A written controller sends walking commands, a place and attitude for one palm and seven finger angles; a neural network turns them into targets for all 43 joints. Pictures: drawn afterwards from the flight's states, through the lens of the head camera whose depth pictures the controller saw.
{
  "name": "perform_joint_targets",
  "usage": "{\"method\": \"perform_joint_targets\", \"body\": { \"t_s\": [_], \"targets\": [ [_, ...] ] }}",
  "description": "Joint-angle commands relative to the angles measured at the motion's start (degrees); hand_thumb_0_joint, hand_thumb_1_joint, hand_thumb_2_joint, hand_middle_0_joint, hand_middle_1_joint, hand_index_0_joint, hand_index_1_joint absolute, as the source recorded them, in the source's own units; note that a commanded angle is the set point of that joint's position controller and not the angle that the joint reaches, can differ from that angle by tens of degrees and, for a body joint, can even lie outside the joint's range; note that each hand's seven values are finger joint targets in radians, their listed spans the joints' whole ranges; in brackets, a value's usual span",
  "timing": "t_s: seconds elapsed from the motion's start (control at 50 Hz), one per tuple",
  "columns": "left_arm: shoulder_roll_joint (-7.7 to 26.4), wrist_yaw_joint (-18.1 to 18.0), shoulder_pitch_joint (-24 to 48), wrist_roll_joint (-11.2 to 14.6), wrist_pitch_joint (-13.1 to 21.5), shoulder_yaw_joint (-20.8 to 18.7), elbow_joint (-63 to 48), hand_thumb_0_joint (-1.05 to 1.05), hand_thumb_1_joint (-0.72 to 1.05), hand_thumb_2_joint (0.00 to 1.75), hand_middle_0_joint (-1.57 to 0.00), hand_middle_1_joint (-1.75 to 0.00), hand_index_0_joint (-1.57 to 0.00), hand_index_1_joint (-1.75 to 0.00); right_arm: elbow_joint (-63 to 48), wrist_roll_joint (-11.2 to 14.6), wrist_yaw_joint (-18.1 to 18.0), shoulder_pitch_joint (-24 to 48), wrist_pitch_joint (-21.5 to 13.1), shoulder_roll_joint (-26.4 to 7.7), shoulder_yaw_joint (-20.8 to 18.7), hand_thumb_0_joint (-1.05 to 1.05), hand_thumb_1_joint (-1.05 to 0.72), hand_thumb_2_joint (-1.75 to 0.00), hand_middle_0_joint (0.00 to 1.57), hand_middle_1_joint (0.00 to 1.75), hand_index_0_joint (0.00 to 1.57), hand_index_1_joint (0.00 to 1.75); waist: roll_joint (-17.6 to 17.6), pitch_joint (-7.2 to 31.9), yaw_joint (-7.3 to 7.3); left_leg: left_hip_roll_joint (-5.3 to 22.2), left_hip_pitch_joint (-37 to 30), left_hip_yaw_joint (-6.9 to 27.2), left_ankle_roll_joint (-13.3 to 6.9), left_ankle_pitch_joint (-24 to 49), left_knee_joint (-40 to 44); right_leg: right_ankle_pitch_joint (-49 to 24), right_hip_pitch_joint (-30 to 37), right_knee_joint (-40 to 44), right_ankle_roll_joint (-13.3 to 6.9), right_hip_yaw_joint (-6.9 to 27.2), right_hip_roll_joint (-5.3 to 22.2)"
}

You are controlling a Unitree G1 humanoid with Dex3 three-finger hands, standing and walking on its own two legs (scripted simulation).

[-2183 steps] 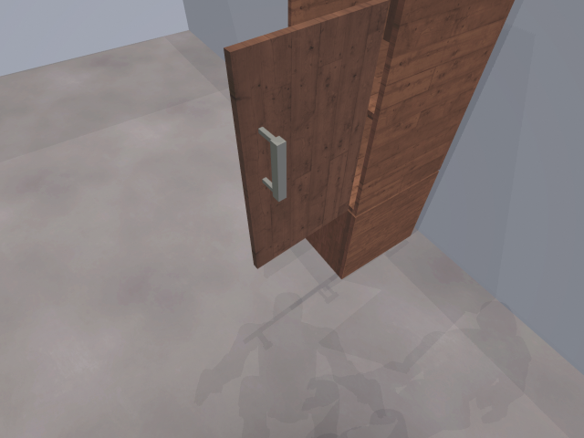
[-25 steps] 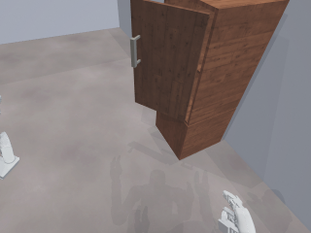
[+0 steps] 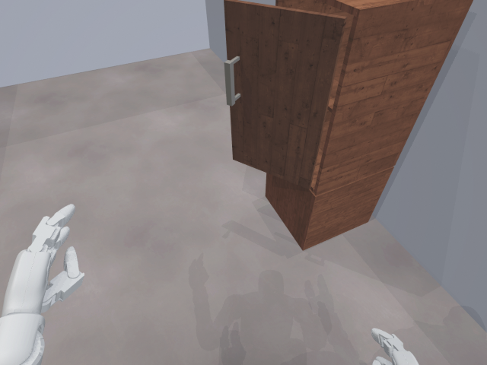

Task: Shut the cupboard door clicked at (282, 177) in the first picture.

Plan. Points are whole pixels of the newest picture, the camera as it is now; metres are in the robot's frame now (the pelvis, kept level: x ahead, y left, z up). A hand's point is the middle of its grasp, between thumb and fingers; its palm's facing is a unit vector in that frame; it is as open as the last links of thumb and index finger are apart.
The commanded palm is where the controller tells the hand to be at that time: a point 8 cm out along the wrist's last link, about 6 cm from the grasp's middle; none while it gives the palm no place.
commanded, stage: let the arm hang, fingers relaxed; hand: left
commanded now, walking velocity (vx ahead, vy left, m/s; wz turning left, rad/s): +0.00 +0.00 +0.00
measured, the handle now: (233, 81) +0.92 +0.11 +0.03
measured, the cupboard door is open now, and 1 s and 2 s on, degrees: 34 34 34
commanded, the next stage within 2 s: look to check the result in 1.02 s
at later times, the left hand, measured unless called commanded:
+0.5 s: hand out of the picture -0.09 +0.19 -0.16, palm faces +0.02 -0.98 -0.21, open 7.3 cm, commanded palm none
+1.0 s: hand out of the picture +0.05 +0.19 -0.16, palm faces -0.01 -0.98 -0.22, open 7.3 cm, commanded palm none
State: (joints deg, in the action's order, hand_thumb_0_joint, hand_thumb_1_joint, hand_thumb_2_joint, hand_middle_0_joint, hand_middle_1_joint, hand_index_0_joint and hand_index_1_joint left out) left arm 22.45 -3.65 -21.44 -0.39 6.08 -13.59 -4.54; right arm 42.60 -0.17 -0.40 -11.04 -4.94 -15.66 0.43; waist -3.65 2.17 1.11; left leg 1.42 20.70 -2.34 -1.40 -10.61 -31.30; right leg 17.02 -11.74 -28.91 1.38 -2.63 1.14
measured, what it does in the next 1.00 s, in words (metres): stands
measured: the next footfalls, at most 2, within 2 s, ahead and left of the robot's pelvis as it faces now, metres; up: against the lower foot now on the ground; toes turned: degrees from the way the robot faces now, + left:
none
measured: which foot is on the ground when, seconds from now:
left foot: down 0.00-1.00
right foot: down 0.00-1.00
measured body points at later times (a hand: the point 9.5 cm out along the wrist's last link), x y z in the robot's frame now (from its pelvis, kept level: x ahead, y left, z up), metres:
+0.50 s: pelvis -0.01 +0.00 +0.01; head +0.01 +0.01 +0.45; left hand -0.09 +0.24 -0.15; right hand -0.04 -0.24 -0.15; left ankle +0.06 +0.10 -0.73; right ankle -0.02 -0.14 -0.73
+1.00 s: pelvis +0.00 -0.01 +0.01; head +0.00 +0.00 +0.46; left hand +0.05 +0.24 -0.15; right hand +0.03 -0.26 -0.14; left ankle +0.06 +0.10 -0.73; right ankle -0.02 -0.14 -0.73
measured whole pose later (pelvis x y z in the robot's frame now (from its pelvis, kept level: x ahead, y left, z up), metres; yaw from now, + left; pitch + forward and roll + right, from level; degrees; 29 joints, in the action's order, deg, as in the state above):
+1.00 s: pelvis +0.00 -0.01 +0.01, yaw -1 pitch -2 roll +0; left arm 11.8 -0.4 -12.3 -1.1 0.1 -1.3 62.7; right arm 62.3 -1.1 -1.2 -12.3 0.5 -12.9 -1.1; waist 0.0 -1.8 -0.7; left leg 1.1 13.8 -3.7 -1.1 -7.4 -23.4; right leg 14.7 -6.8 -23.8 1.0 -1.3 1.4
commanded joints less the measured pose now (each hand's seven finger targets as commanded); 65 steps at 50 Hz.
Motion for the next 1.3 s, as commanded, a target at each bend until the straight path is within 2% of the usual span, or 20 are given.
{"method": "perform_joint_targets", "body": {
  "t_s": [0.0, 0.02, 0.06, 0.08, 0.1, 0.14, 0.18, 0.28, 0.3, 0.34, 0.36, 0.4, 0.48, 0.56, 0.6, 0.62, 0.76, 0.86, 1.02, 1.28],
  "targets": [
    [1.93, 3.79, 1.98, -1.3, -5.51, 8.22, 23.71, 0.0, 0.9, 0.9, -0.2, -0.3, -0.2, -0.3, -1.31, -0.59, 0.74, 2.71, 1.54, -11.25, -3.34, 0.0, -0.9, -0.9, 0.2, 0.3, 0.2, 0.3, 11.76, 0.32, -1.55, 5.34, -3.81, 6.33, -0.91, 6.58, 2.0, -2.89, -5.83, 2.87, -3.89, 4.53, 3.97],
    [2.66, 3.75, 3.43, -1.29, -5.5, 8.64, 27.36, 0.0, 0.9, 0.9, -0.2, -0.3, -0.2, -0.3, -0.77, -0.74, 0.83, 2.75, 2.21, -10.98, -3.18, 0.0, -0.9, -0.9, 0.2, 0.3, 0.2, 0.3, 13.9, -0.43, -1.89, 4.87, -4.56, 6.42, -0.79, 5.65, 2.01, -1.71, -6.83, 3.7, -4.47, 5.75, 4.77],
    [2.06, 3.37, 5.84, -1.05, -6.12, 9.79, 34.57, 0.0, 0.9, 0.9, -0.2, -0.3, -0.2, -0.3, 0.98, -1.18, 0.89, 1.85, 3.78, -9.08, -2.39, 0.0, -0.9, -0.9, 0.2, 0.3, 0.2, 0.3, 13.49, -1.94, -2.5, 3.46, -5.85, 5.52, -0.23, 2.31, 1.99, 2.54, -9.11, 5.96, -4.96, 7.5, 6.18],
    [1.49, 3.12, 6.7, -0.97, -6.54, 10.4, 38.04, 0.0, 0.9, 0.9, -0.2, -0.3, -0.2, -0.3, 2.15, -1.36, 0.88, 1.52, 4.5, -8.08, -2.03, 0.0, -0.9, -0.9, 0.2, 0.3, 0.2, 0.3, 12.17, -3.17, -2.69, 3.14, -6.43, 5.45, 0.04, 0.37, 2.74, 5.3, -10.24, 6.94, -4.94, 7.73, 6.27],
    [0.82, 2.97, 7.13, -0.9, -6.77, 10.89, 41.26, 0.0, 0.9, 0.9, -0.2, -0.3, -0.2, -0.3, 3.19, -1.52, 0.81, 0.91, 4.93, -7.42, -1.77, 0.0, -0.9, -0.9, 0.2, 0.3, 0.2, 0.3, 9.03, -3.41, -2.77, 3.2, -6.42, 5.68, 0.17, -0.57, 4.22, 6.39, -9.88, 7.01, -4.62, 7.69, 5.74],
    [-0.08, 2.82, 5.97, -0.77, -6.99, 11.24, 47.32, 0.0, 0.9, 0.9, -0.2, -0.3, -0.2, -0.3, 5.43, -1.51, 0.62, 0.31, 5.23, -6.35, -1.48, 0.0, -0.9, -0.9, 0.2, 0.3, 0.2, 0.3, 1.9, -3.45, -2.16, 3.72, -5.06, 6.87, 0.09, -3.26, 7.64, 6.32, -7.03, 6.3, -3.78, 6.84, 4.39],
    [-1.09, 2.83, 4.07, -0.62, -6.84, 11.26, 52.6, 0.0, 0.9, 0.9, -0.2, -0.3, -0.2, -0.3, 7.68, -1.38, 0.19, -0.24, 5.24, -5.56, -1.51, 0.0, -0.9, -0.9, 0.2, 0.3, 0.2, 0.3, -2.58, -3.52, -1.41, 3.76, -3.65, 7.11, 0.11, -7.0, 10.1, 4.84, -4.23, 6.58, -3.74, 6.7, 3.8],
    [-3.35, 2.85, 0.39, -0.5, -6.36, 10.96, 61.49, 0.0, 0.9, 0.9, -0.2, -0.3, -0.2, -0.3, 12.55, -1.05, -0.91, -3.91, 5.09, -4.46, -2.24, 0.0, -0.9, -0.9, 0.2, 0.3, 0.2, 0.3, -5.75, -2.65, -1.19, 4.23, -5.96, 7.66, -0.15, -9.54, 12.32, 1.86, -2.1, 8.35, -4.31, 5.73, 3.38],
    [-3.5, 2.84, -0.03, -0.5, -6.29, 11.0, 62.79, 0.0, 0.9, 0.9, -0.2, -0.3, -0.2, -0.3, 13.43, -0.96, -1.05, -4.54, 5.1, -4.39, -2.42, 0.0, -0.9, -0.9, 0.2, 0.3, 0.2, 0.3, -5.24, -2.71, -1.21, 4.5, -6.21, 7.86, -0.25, -10.35, 13.02, 1.54, -1.87, 8.42, -4.3, 5.38, 3.17],
    [-3.85, 2.77, -0.59, -0.62, -6.16, 11.07, 64.7, 0.0, 0.9, 0.9, -0.2, -0.3, -0.2, -0.3, 14.62, -0.76, -1.31, -5.73, 5.18, -4.62, -2.9, 0.0, -0.9, -0.9, 0.2, 0.3, 0.2, 0.3, -1.39, -4.5, -1.38, 4.92, -6.59, 8.01, -0.51, -10.38, 13.27, 1.59, -2.78, 9.37, -4.28, 5.1, 3.14],
    [-4.03, 2.75, -0.98, -0.58, -6.11, 11.09, 65.52, 0.0, 0.9, 0.9, -0.2, -0.3, -0.2, -0.3, 15.26, -0.74, -1.41, -6.39, 5.16, -4.74, -2.96, 0.0, -0.9, -0.9, 0.2, 0.3, 0.2, 0.3, -0.96, -4.02, -1.45, 5.03, -7.13, 8.01, -0.64, -10.23, 13.38, 1.58, -2.54, 9.53, -4.29, 5.11, 3.19],
    [-4.4, 2.61, -1.46, -0.64, -6.13, 11.2, 66.72, 0.0, 0.9, 0.9, -0.2, -0.3, -0.2, -0.3, 16.16, -0.71, -1.52, -6.96, 5.33, -4.5, -3.19, 0.0, -0.9, -0.9, 0.2, 0.3, 0.2, 0.3, 0.49, -5.58, -1.57, 5.01, -7.21, 7.95, -0.67, -11.53, 13.7, 3.31, -3.87, 10.17, -4.26, 5.12, 3.17],
    [-4.6, 2.38, -2.43, -0.71, -5.99, 11.14, 68.12, 0.0, 0.9, 0.9, -0.2, -0.3, -0.2, -0.3, 17.21, -0.7, -1.55, -7.89, 5.41, -3.93, -3.47, 0.0, -0.9, -0.9, 0.2, 0.3, 0.2, 0.3, 3.54, -5.5, -1.64, 4.83, -8.36, 7.12, -0.83, -10.11, 13.09, 4.59, -4.85, 10.86, -4.31, 5.45, 3.41],
    [-4.42, 2.16, -1.75, -0.81, -5.89, 11.09, 68.29, 0.0, 0.9, 0.9, -0.2, -0.3, -0.2, -0.3, 17.69, -0.71, -1.43, -7.88, 5.42, -3.4, -3.48, 0.0, -0.9, -0.9, 0.2, 0.3, 0.2, 0.3, 5.61, -7.35, -1.9, 4.73, -8.68, 6.34, -0.8, -8.45, 12.79, 5.24, -6.46, 11.34, -4.22, 5.85, 3.62],
    [-4.2, 2.12, -1.3, -0.8, -5.83, 11.0, 68.21, 0.0, 0.9, 0.9, -0.2, -0.3, -0.2, -0.3, 17.75, -0.71, -1.38, -7.24, 5.26, -3.56, -3.59, 0.0, -0.9, -0.9, 0.2, 0.3, 0.2, 0.3, 5.71, -7.32, -1.82, 4.7, -9.19, 6.24, -0.82, -7.58, 12.7, 4.66, -6.6, 11.23, -4.16, 5.91, 3.7],
    [-3.8, 2.11, -1.35, -0.84, -5.78, 10.96, 68.01, 0.0, 0.9, 0.9, -0.2, -0.3, -0.2, -0.3, 17.75, -0.61, -1.32, -7.25, 5.21, -3.89, -3.49, 0.0, -0.9, -0.9, 0.2, 0.3, 0.2, 0.3, 4.65, -6.84, -1.78, 4.71, -9.48, 6.13, -0.75, -7.31, 12.71, 4.37, -6.25, 11.12, -4.12, 5.82, 3.59],
    [-3.22, 2.19, 1.63, -0.89, -5.74, 10.85, 67.16, 0.0, 0.9, 0.9, -0.2, -0.3, -0.2, -0.3, 17.7, -0.86, -1.08, -4.74, 4.98, -3.57, -3.27, 0.0, -0.9, -0.9, 0.2, 0.3, 0.2, 0.3, 4.37, -8.69, -1.61, 4.45, -8.55, 5.75, -0.38, -6.24, 13.26, 2.76, -5.75, 11.62, -3.77, 6.04, 4.06],
    [-2.2, 2.35, 4.09, -0.79, -5.61, 10.61, 66.31, 0.0, 0.9, 0.9, -0.2, -0.3, -0.2, -0.3, 17.46, -0.9, -1.02, -3.32, 4.56, -4.53, -3.22, 0.0, -0.9, -0.9, 0.2, 0.3, 0.2, 0.3, 1.89, -6.99, -1.55, 4.68, -9.07, 6.13, -0.17, -4.26, 13.86, -0.31, -3.18, 11.24, -3.7, 5.96, 4.09],
    [-0.15, 2.58, 6.7, -0.66, -5.19, 10.29, 65.93, 0.0, 0.9, 0.9, -0.2, -0.3, -0.2, -0.3, 17.23, -0.65, -1.08, -1.42, 4.11, -6.81, -3.16, 0.0, -0.9, -0.9, 0.2, 0.3, 0.2, 0.3, 2.9, -4.66, -1.43, 5.05, -11.59, 5.56, -0.1, 3.13, 12.85, -5.12, -0.09, 12.18, -3.72, 5.94, 4.52],
    [1.42, 2.63, 8.49, -0.38, -5.21, 10.68, 66.79, 0.0, 0.9, 0.9, -0.2, -0.3, -0.2, -0.3, 18.22, -0.59, -0.97, 0.57, 4.36, -8.37, -2.95, 0.0, -0.9, -0.9, 0.2, 0.3, 0.2, 0.3, 3.38, -3.58, -1.64, 5.42, -13.88, 5.35, 0.08, 5.5, 12.76, -6.68, 1.59, 13.45, -3.57, 5.72, 5.14]
  ]
}}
